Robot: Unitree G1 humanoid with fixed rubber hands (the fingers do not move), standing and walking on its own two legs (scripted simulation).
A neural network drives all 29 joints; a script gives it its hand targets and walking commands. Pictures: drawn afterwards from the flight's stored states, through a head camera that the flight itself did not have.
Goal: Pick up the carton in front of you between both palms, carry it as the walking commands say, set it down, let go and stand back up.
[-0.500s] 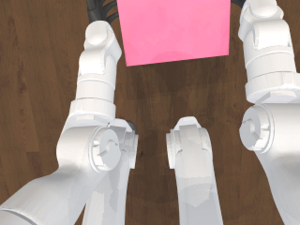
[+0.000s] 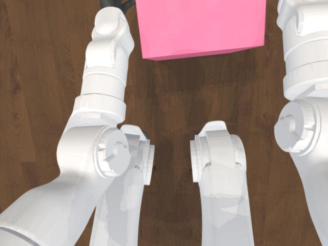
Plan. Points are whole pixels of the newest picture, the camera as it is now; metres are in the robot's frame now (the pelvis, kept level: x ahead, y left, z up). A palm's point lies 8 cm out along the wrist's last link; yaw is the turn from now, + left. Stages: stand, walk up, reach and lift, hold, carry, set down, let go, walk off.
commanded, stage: set down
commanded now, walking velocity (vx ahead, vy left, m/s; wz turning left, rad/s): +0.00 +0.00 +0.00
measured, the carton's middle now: (193, 7) +0.56 -0.09 -0.25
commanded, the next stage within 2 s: none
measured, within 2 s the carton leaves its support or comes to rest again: rests again in 0.02 s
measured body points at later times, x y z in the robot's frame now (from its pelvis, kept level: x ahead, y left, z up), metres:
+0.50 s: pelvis +0.01 +0.00 -0.01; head +0.37 -0.07 +0.24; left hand +0.56 +0.07 -0.17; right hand +0.57 -0.24 -0.17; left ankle +0.12 +0.13 -0.35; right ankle +0.10 -0.11 -0.35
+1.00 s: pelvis +0.00 +0.00 -0.02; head +0.37 -0.07 +0.21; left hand +0.55 +0.11 -0.20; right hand +0.54 -0.29 -0.21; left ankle +0.11 +0.12 -0.35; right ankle +0.10 -0.11 -0.35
